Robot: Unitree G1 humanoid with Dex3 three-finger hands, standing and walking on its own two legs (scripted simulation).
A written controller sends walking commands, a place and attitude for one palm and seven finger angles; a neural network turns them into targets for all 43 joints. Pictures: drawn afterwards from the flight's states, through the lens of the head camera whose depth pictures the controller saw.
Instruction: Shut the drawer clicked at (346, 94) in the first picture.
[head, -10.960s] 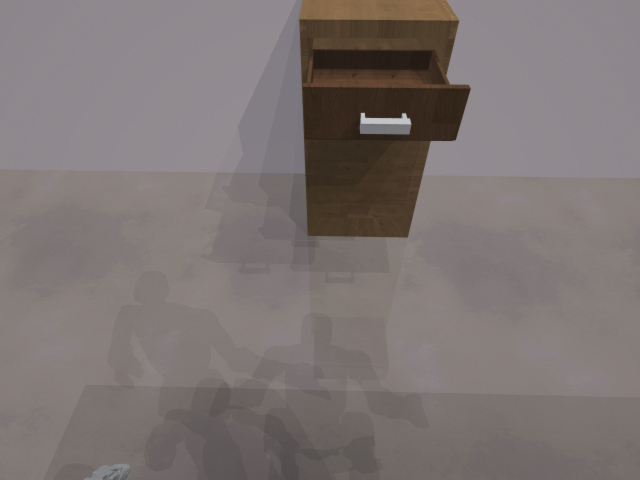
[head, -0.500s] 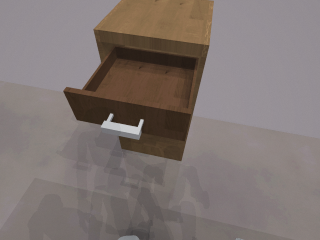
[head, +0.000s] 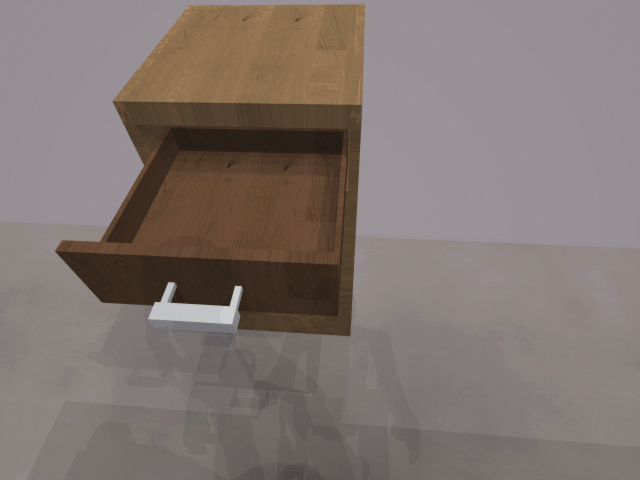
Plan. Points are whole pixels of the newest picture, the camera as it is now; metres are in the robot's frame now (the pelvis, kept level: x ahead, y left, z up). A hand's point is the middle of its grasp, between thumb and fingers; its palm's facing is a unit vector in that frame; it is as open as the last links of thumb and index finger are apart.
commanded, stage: come to a stop and stand still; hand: left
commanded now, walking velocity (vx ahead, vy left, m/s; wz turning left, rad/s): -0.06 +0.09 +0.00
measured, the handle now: (199, 303) +0.35 +0.19 -0.01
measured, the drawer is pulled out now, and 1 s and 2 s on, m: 0.30 0.30 0.30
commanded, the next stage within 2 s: look again from close up in 0.72 s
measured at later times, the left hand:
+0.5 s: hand out of the picture -0.05 +0.19 -0.16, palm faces +0.05 -0.97 -0.22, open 7.4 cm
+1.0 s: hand out of the picture -0.04 +0.18 -0.17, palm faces +0.02 -0.98 -0.20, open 7.4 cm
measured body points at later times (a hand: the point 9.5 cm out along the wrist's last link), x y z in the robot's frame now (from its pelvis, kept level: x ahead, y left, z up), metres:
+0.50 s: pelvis -0.04 +0.01 +0.01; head -0.05 +0.00 +0.46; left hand -0.05 +0.24 -0.15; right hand -0.04 -0.20 -0.16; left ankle -0.06 +0.14 -0.73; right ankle +0.02 -0.10 -0.73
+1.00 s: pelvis -0.04 +0.01 +0.00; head -0.04 +0.00 +0.45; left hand -0.04 +0.23 -0.15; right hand -0.06 -0.20 -0.16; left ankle -0.06 +0.14 -0.73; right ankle +0.02 -0.10 -0.73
